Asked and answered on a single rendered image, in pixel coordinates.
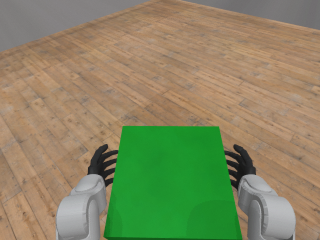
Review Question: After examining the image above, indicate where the right robot forearm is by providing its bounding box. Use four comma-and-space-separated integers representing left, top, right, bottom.
237, 174, 296, 240

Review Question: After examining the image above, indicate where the robot right hand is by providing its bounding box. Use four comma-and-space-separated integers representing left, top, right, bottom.
224, 144, 256, 191

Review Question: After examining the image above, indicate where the left robot forearm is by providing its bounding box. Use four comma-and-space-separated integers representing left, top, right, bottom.
55, 174, 107, 240

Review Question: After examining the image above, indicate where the robot left hand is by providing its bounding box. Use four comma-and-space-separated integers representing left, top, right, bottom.
87, 144, 118, 188

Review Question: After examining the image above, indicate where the carton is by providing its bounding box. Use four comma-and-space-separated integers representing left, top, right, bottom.
103, 126, 243, 240

